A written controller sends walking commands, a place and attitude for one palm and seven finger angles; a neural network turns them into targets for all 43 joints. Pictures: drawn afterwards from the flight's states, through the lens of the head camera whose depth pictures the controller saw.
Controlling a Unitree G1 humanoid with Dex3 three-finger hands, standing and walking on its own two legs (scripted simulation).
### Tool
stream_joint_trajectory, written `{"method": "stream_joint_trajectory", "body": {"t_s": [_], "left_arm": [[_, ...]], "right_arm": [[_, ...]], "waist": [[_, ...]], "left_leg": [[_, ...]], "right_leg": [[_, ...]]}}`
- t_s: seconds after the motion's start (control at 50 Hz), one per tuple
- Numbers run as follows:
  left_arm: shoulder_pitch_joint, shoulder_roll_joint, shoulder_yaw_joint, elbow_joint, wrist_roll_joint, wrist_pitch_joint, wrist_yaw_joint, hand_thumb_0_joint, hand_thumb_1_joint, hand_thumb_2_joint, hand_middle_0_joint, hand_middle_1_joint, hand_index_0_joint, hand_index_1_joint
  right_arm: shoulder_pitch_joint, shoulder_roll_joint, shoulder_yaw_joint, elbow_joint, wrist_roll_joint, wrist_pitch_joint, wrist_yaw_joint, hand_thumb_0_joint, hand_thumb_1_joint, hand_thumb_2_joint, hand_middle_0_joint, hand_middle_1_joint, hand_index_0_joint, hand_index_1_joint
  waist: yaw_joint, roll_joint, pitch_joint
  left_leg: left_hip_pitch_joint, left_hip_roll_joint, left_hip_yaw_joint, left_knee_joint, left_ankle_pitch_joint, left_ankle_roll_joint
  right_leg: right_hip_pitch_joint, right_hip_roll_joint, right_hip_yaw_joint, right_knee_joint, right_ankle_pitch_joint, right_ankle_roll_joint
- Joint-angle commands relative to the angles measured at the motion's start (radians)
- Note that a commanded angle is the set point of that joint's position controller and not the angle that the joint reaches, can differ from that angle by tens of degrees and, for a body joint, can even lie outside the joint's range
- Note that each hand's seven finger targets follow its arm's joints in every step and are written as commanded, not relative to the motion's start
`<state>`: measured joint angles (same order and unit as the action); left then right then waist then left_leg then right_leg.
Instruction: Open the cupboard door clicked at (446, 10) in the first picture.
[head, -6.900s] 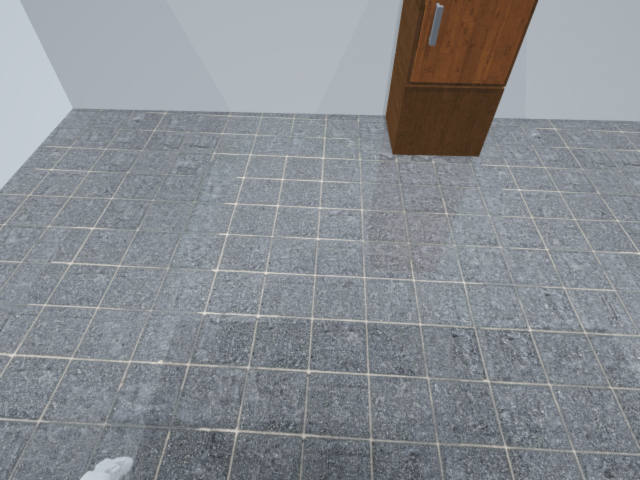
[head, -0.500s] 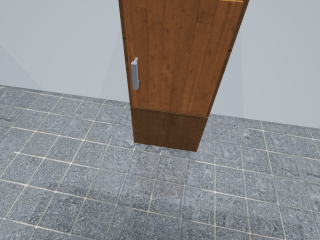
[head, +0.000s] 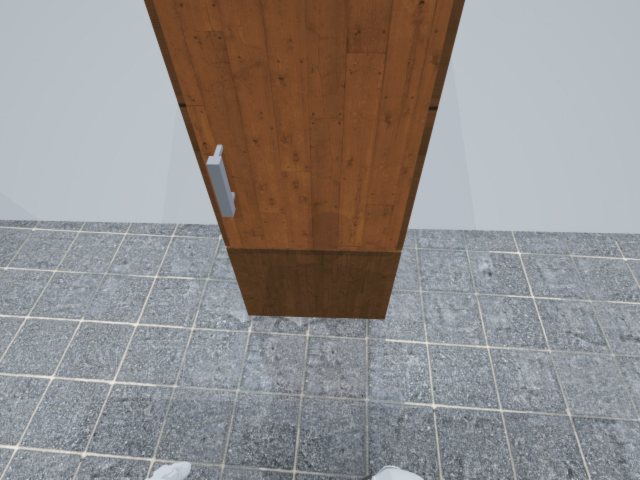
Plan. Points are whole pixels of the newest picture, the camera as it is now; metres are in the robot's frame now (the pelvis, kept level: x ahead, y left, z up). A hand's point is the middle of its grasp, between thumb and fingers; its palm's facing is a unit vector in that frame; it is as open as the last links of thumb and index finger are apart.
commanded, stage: take the last steps up to it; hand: left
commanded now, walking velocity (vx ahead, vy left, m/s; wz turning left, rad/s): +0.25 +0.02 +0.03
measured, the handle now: (224, 181) +0.67 +0.21 -0.07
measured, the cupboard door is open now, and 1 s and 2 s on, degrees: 0 0 0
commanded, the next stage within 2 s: come to a stop and stand still in 0.24 s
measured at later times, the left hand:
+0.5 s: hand out of the picture +0.12 +0.20 -0.17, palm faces +0.12 -0.98 -0.15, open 7.3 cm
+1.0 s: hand (209, 476) +0.15 +0.16 -0.14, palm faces +0.03 -0.97 -0.25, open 7.4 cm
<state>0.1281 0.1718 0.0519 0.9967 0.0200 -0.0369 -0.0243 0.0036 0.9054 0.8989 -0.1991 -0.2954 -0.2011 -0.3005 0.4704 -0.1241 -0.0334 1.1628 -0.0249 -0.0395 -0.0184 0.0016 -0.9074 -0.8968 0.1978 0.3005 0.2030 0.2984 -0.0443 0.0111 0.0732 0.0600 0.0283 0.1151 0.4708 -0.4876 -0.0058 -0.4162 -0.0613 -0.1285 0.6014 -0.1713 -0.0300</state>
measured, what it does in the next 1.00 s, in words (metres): walks ahead: left foot, then right foot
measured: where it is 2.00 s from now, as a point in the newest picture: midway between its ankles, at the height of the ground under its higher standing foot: outside the picture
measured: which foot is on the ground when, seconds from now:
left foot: down 0.00-0.00, up 0.02-0.38, down 0.40-0.88, up 0.90-1.00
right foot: down 0.00-0.42, up 0.44-0.86, down 0.88-1.00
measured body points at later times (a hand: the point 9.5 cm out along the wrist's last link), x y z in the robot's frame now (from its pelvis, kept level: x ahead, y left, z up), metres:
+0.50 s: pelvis +0.15 +0.04 +0.01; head +0.17 +0.07 +0.46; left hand +0.11 +0.25 -0.16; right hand +0.25 -0.18 -0.12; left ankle +0.20 +0.13 -0.72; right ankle +0.10 -0.10 -0.71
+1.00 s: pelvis +0.11 -0.03 +0.02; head +0.11 -0.05 +0.47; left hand +0.15 +0.21 -0.12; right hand +0.14 -0.27 -0.15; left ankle +0.15 +0.11 -0.69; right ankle +0.11 -0.14 -0.72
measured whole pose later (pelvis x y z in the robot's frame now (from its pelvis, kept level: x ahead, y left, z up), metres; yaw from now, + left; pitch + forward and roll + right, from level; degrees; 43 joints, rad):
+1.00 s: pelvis +0.11 -0.03 +0.02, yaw -1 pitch -1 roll +1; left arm 0.25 0.16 0.03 1.03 0.03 0.03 0.02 0.00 0.90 0.90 -0.20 -0.30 -0.20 -0.30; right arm 0.23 -0.20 -0.08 1.06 -0.02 0.08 -0.01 0.00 -0.91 -0.90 0.19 0.30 0.20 0.30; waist 0.00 0.04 0.01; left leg -0.40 0.06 0.05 0.77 -0.39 -0.01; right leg -0.23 -0.04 -0.06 0.53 -0.28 -0.01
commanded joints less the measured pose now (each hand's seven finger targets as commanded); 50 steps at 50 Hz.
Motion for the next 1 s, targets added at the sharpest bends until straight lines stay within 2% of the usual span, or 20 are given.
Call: {"method": "stream_joint_trajectory", "body": {"t_s": [0.0, 0.04, 0.08, 0.16, 0.28, 0.34, 0.36, 0.4, 0.42, 0.44, 0.5, 0.58, 0.64, 0.78, 0.82, 0.86, 0.88, 0.9, 0.94, 0.98], "left_arm": [[0.435, 0.272, 0.068, 0.073, -0.012, -0.027, 0.036, 0.000, 0.900, 0.900, -0.200, -0.300, -0.200, -0.300], [0.249, 0.197, 0.047, 0.030, -0.010, -0.024, 0.039, 0.000, 0.900, 0.900, -0.200, -0.300, -0.200, -0.300], [0.137, 0.121, 0.024, 0.006, -0.005, -0.028, 0.047, 0.000, 0.900, 0.900, -0.200, -0.300, -0.200, -0.300], [0.135, 0.081, 0.010, 0.018, 0.004, -0.035, 0.045, 0.000, 0.900, 0.900, -0.200, -0.300, -0.200, -0.300], [0.194, 0.133, 0.017, 0.050, 0.006, -0.033, 0.038, 0.000, 0.900, 0.900, -0.200, -0.300, -0.200, -0.300], [0.186, 0.119, 0.011, 0.065, -0.003, -0.018, 0.043, 0.000, 0.900, 0.900, -0.200, -0.300, -0.200, -0.300], [0.192, 0.084, 0.001, 0.072, -0.006, -0.010, 0.050, 0.000, 0.900, 0.900, -0.200, -0.300, -0.200, -0.300], [0.274, 0.016, -0.024, 0.079, -0.019, 0.009, 0.060, 0.000, 0.900, 0.900, -0.200, -0.300, -0.200, -0.300], [0.282, 0.024, -0.026, 0.090, -0.016, 0.018, 0.067, 0.000, 0.900, 0.900, -0.200, -0.300, -0.200, -0.300], [0.285, 0.027, -0.028, 0.103, -0.017, 0.032, 0.070, 0.000, 0.900, 0.900, -0.200, -0.300, -0.200, -0.300], [0.254, 0.077, -0.015, 0.088, -0.008, 0.054, 0.070, 0.000, 0.900, 0.900, -0.200, -0.300, -0.200, -0.300], [0.221, 0.081, 0.010, 0.045, 0.000, 0.075, 0.063, 0.000, 0.900, 0.900, -0.200, -0.300, -0.200, -0.300], [0.205, 0.068, 0.023, 0.011, 0.001, 0.087, 0.059, 0.000, 0.900, 0.900, -0.200, -0.300, -0.200, -0.300], [0.208, 0.049, 0.010, -0.006, 0.002, 0.073, 0.050, 0.000, 0.900, 0.900, -0.200, -0.300, -0.200, -0.300], [0.284, 0.069, 0.011, 0.023, 0.005, 0.063, 0.052, 0.000, 0.900, 0.900, -0.200, -0.300, -0.200, -0.300], [0.202, 0.197, 0.015, -0.009, 0.017, 0.047, 0.059, 0.000, 0.900, 0.900, -0.200, -0.300, -0.200, -0.300], [0.136, 0.209, 0.014, -0.036, 0.013, 0.050, 0.059, 0.000, 0.900, 0.900, -0.200, -0.300, -0.200, -0.300], [0.082, 0.203, 0.013, -0.048, 0.013, 0.049, 0.061, 0.000, 0.900, 0.900, -0.200, -0.300, -0.200, -0.300], [0.039, 0.166, 0.011, -0.045, 0.008, 0.047, 0.062, 0.000, 0.900, 0.900, -0.200, -0.300, -0.200, -0.300], [0.043, 0.138, 0.005, -0.037, 0.005, 0.039, 0.061, 0.000, 0.900, 0.900, -0.200, -0.300, -0.200, -0.300]], "right_arm": [[-0.022, -0.124, -0.021, -0.104, 0.028, -0.027, 0.001, 0.000, -0.900, -0.900, 0.200, 0.300, 0.200, 0.300], [-0.109, -0.100, -0.026, -0.109, 0.020, -0.021, 0.008, 0.000, -0.900, -0.900, 0.200, 0.300, 0.200, 0.300], [-0.097, -0.071, -0.025, -0.099, 0.007, 0.001, 0.013, 0.000, -0.900, -0.900, 0.200, 0.300, 0.200, 0.300], [-0.063, -0.033, -0.015, -0.096, 0.003, 0.028, 0.019, 0.000, -0.900, -0.900, 0.200, 0.300, 0.200, 0.300], [-0.192, -0.050, -0.012, -0.149, 0.007, 0.005, 0.032, 0.000, -0.900, -0.900, 0.200, 0.300, 0.200, 0.300], [-0.188, -0.067, -0.008, -0.135, 0.006, -0.006, 0.024, 0.000, -0.900, -0.900, 0.200, 0.300, 0.200, 0.300], [-0.149, -0.090, -0.007, -0.115, 0.006, -0.014, 0.017, 0.000, -0.900, -0.900, 0.200, 0.300, 0.200, 0.300], [-0.121, -0.190, -0.013, -0.114, 0.009, -0.014, -0.004, 0.000, -0.900, -0.900, 0.200, 0.300, 0.200, 0.300], [-0.157, -0.188, -0.010, -0.114, 0.010, 0.001, -0.012, 0.000, -0.900, -0.900, 0.200, 0.300, 0.200, 0.300], [-0.195, -0.178, -0.004, -0.113, 0.012, 0.003, -0.023, 0.000, -0.900, -0.900, 0.200, 0.300, 0.200, 0.300], [-0.220, -0.189, -0.018, -0.124, 0.016, 0.021, -0.041, 0.000, -0.900, -0.900, 0.200, 0.300, 0.200, 0.300], [-0.239, -0.219, -0.054, -0.151, 0.012, 0.045, -0.044, 0.000, -0.900, -0.900, 0.200, 0.300, 0.200, 0.300], [-0.277, -0.208, -0.058, -0.172, 0.009, 0.047, -0.036, 0.000, -0.900, -0.900, 0.200, 0.300, 0.200, 0.300], [-0.327, -0.201, -0.061, -0.181, -0.002, 0.058, -0.008, 0.000, -0.900, -0.900, 0.200, 0.300, 0.200, 0.300], [-0.315, -0.190, -0.062, -0.182, 0.006, 0.065, -0.001, 0.000, -0.900, -0.900, 0.200, 0.300, 0.200, 0.300], [-0.302, -0.074, -0.035, -0.215, 0.019, 0.081, 0.010, 0.000, -0.900, -0.900, 0.200, 0.300, 0.200, 0.300], [-0.338, -0.100, -0.038, -0.224, 0.015, 0.086, 0.015, 0.000, -0.900, -0.900, 0.200, 0.300, 0.200, 0.300], [-0.320, -0.108, -0.044, -0.212, 0.014, 0.091, 0.019, 0.000, -0.900, -0.900, 0.200, 0.300, 0.200, 0.300], [-0.266, -0.113, -0.042, -0.172, 0.007, 0.095, 0.015, 0.000, -0.900, -0.900, 0.200, 0.300, 0.200, 0.300], [-0.203, -0.098, -0.035, -0.141, 0.010, 0.080, 0.013, 0.000, -0.900, -0.900, 0.200, 0.300, 0.200, 0.300]], "waist": [[0.181, -0.230, -0.247], [0.129, -0.108, -0.085], [0.057, -0.035, -0.011], [0.010, -0.126, -0.009], [0.056, -0.127, -0.037], [0.036, -0.114, -0.034], [0.024, -0.041, -0.058], [0.046, 0.220, -0.141], [0.049, 0.178, -0.107], [0.056, 0.226, -0.110], [0.040, 0.174, -0.087], [0.031, 0.052, -0.166], [0.040, 0.094, -0.190], [0.051, 0.213, -0.099], [0.082, 0.119, -0.108], [0.053, -0.284, -0.005], [0.068, -0.232, 0.027], [0.047, -0.232, 0.029], [0.028, -0.253, 0.056], [0.010, -0.174, 0.027]], "left_leg": [[-0.596, -0.017, -0.113, 0.806, -0.091, 0.047], [-0.634, 0.062, -0.131, 0.860, 0.054, 0.045], [-0.564, 0.107, -0.140, 0.774, 0.136, 0.030], [-0.483, 0.099, -0.067, 0.525, 0.178, -0.010], [-0.448, 0.062, -0.021, 0.229, 0.230, -0.018], [-0.291, 0.034, -0.008, 0.042, 0.349, -0.021], [-0.178, 0.060, -0.051, -0.035, 0.506, -0.023], [-0.092, 0.316, -0.267, -0.062, 1.030, 0.097], [-0.158, 0.336, -0.245, -0.101, 1.041, 0.142], [-0.144, 0.324, -0.254, -0.131, 1.099, 0.148], [-0.117, 0.338, -0.229, -0.097, 1.281, 0.180], [-0.066, 0.356, -0.198, -0.077, 1.125, 0.212], [-0.135, 0.324, -0.161, -0.105, 0.908, 0.192], [-0.342, 0.266, -0.192, -0.178, 0.263, 0.137], [-0.424, 0.193, -0.138, -0.109, 0.130, 0.074], [-0.520, 0.026, -0.032, 0.166, 0.000, -0.026], [-0.445, 0.040, -0.082, 0.261, -0.016, -0.013], [-0.409, 0.038, -0.091, 0.322, 0.005, -0.006], [-0.423, 0.028, -0.107, 0.405, 0.085, 0.002], [-0.420, 0.028, -0.091, 0.379, 0.113, -0.004]], "right_leg": [[0.624, -0.405, 0.617, -0.305, 0.124, -0.216], [0.364, -0.355, 0.516, -0.365, -0.108, -0.192], [0.172, -0.295, 0.326, -0.397, -0.086, -0.148], [0.093, -0.218, 0.136, -0.407, 0.099, -0.121], [0.219, -0.213, 0.136, -0.350, 0.142, -0.128], [0.184, -0.167, 0.104, -0.256, 0.153, -0.082], [0.154, -0.120, 0.078, -0.160, 0.164, -0.044], [0.116, -0.017, 0.022, -0.020, -0.214, 0.054], [0.162, -0.010, 0.042, 0.039, -0.339, 0.058], [0.136, -0.017, 0.058, 0.094, -0.368, 0.069], [0.057, -0.025, 0.108, 0.244, -0.372, 0.068], [-0.040, 0.005, 0.131, 0.433, -0.342, 0.071], [-0.037, 0.011, 0.144, 0.481, -0.293, 0.079], [0.164, 0.014, 0.063, 0.062, -0.250, 0.051], [0.307, 0.017, 0.045, -0.159, -0.088, 0.049], [0.135, -0.266, 0.421, -0.438, -0.309, -0.060], [-0.012, -0.304, 0.424, -0.490, -0.410, -0.113], [-0.078, -0.269, 0.381, -0.493, -0.489, -0.114], [-0.057, -0.196, 0.313, -0.452, -0.366, -0.095], [0.034, -0.157, 0.228, -0.388, -0.182, -0.092]]}}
